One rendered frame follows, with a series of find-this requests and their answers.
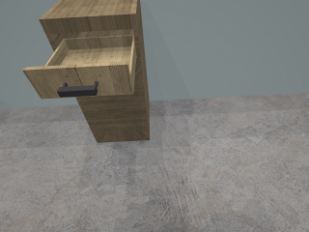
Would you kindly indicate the drawer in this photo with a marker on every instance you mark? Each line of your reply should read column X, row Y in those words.
column 109, row 60

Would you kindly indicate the cabinet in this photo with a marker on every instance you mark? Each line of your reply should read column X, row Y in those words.
column 113, row 118

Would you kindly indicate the handle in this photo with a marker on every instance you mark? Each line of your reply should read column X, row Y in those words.
column 77, row 91

